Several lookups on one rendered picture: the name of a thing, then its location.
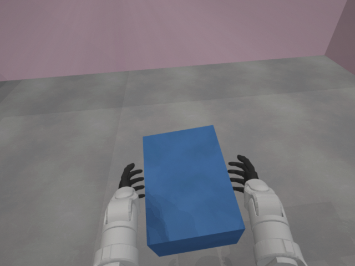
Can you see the robot left forearm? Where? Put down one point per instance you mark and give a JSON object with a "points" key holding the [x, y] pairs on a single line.
{"points": [[120, 230]]}

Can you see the robot right forearm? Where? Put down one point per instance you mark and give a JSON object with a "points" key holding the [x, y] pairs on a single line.
{"points": [[274, 245]]}

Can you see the robot left hand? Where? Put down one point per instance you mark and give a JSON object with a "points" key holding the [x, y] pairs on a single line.
{"points": [[126, 176]]}

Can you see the carton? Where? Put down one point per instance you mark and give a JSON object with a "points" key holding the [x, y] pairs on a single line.
{"points": [[189, 199]]}

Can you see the robot right hand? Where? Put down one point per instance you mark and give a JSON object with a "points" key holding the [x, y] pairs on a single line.
{"points": [[248, 173]]}

